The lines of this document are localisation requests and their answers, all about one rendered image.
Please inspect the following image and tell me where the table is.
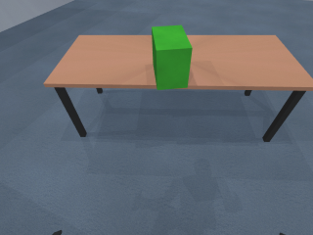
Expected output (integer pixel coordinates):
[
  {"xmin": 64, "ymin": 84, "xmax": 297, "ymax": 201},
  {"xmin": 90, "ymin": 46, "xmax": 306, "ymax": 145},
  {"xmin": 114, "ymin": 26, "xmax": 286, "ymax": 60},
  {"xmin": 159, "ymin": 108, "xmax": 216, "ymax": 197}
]
[{"xmin": 43, "ymin": 35, "xmax": 313, "ymax": 142}]

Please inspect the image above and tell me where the carton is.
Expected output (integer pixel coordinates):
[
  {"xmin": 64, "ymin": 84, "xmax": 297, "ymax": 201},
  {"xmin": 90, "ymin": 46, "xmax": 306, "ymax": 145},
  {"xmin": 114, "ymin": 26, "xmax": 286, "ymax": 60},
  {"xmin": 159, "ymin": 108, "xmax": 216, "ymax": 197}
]
[{"xmin": 152, "ymin": 24, "xmax": 193, "ymax": 90}]

